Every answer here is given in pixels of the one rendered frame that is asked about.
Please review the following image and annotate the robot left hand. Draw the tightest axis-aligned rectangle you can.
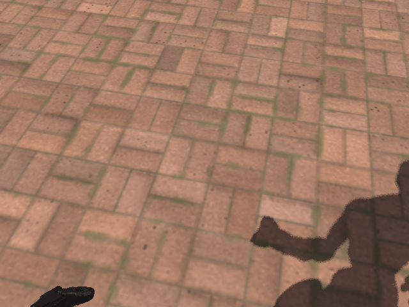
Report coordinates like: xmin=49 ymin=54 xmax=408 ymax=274
xmin=30 ymin=286 xmax=95 ymax=307

